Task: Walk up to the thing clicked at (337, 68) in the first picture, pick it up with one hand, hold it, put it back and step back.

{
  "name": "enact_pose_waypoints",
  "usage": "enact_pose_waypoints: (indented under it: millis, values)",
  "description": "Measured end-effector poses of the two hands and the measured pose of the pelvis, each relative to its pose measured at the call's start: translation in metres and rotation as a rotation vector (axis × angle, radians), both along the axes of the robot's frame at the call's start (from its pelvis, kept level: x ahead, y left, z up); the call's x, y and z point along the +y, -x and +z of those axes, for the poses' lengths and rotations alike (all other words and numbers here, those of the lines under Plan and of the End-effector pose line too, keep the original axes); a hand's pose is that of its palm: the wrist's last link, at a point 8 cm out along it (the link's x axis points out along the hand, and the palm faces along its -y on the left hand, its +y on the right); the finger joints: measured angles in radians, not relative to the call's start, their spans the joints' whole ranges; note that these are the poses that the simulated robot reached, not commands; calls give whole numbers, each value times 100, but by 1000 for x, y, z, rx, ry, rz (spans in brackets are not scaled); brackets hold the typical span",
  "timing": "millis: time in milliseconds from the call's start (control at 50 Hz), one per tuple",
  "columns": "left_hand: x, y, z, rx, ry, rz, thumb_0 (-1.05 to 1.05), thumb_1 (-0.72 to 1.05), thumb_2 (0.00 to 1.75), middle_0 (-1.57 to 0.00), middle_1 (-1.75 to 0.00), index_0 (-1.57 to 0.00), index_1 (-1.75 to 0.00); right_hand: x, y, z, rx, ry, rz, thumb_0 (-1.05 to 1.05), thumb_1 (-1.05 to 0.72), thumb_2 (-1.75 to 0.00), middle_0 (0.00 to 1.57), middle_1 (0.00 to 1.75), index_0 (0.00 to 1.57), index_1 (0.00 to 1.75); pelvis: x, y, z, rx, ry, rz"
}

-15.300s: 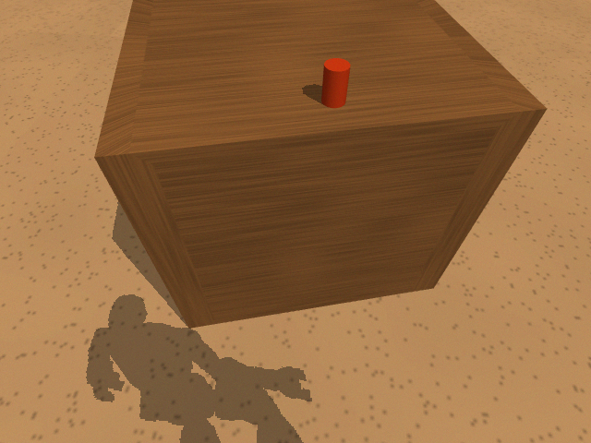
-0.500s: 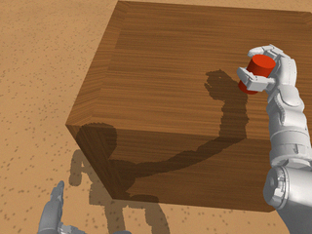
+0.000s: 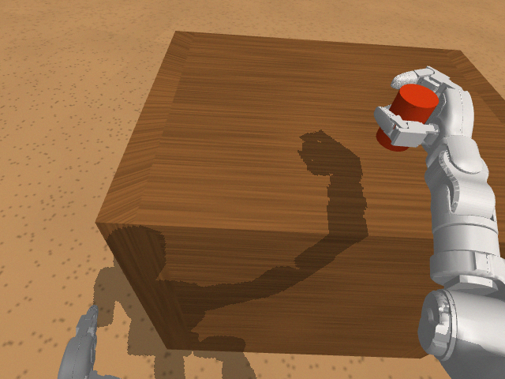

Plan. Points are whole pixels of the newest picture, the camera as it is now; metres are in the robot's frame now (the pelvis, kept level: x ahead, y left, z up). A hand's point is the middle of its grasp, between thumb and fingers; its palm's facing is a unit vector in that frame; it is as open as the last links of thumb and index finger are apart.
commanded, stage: lift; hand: right
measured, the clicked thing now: (404, 119) +0.43 -0.20 +0.21
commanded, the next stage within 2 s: hold in 0.94 s
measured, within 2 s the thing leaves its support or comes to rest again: neither
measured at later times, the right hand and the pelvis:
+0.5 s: hand (433, 109) +0.35 -0.18 +0.27, palm faces +0.16 +0.99 -0.02, open 7.6 cm; pelvis -0.02 +0.01 +0.00, yaw -2 degrees
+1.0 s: hand (457, 103) +0.32 -0.18 +0.30, palm faces +0.15 +0.99 -0.01, open 7.6 cm; pelvis -0.03 +0.01 +0.01, yaw -2 degrees
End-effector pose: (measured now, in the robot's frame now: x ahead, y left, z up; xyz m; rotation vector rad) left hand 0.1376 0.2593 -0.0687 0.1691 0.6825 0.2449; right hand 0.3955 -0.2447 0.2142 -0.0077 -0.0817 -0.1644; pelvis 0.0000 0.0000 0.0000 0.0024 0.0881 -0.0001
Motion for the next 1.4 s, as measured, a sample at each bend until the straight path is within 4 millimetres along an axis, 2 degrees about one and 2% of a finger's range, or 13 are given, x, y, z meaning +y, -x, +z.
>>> enact_pose_waypoints:
  millis: [160,320,500,740,1020,1400]
  values:
    - [-6,-5,-7,3,50,-29,-1,-53,5,-4,-6,-5,-5,3,27,22,8,20,7,1,11,-112,84,119,84,118,1,3,2,-37,1,-10]
    - [-1,-6,-1,-39,53,-36,-1,-52,5,-4,-5,-4,-5,4,51,48,-11,15,-3,1,11,-113,85,119,84,118,6,9,4,-73,7,-18]
    - [5,2,-2,-49,49,-46,-1,-53,5,-4,-5,-4,-4,12,73,59,14,17,9,1,11,-113,85,119,84,118,8,18,5,-99,9,-26]
    - [0,4,4,-110,57,-65,-1,-53,5,-3,-5,-4,-4,13,96,79,-1,11,-4,1,12,-113,85,119,85,117,9,26,6,-121,10,-30]
    - [0,5,5,-135,48,-71,-2,-53,5,-4,-5,-4,-4,14,106,90,2,13,7,1,12,-113,85,119,85,118,8,29,6,-125,10,-35]
    - [-5,-8,1,-139,66,-83,-2,-53,5,-4,-5,-4,-5,16,110,107,-6,23,23,1,12,-113,85,119,85,118,6,21,6,-119,9,-41]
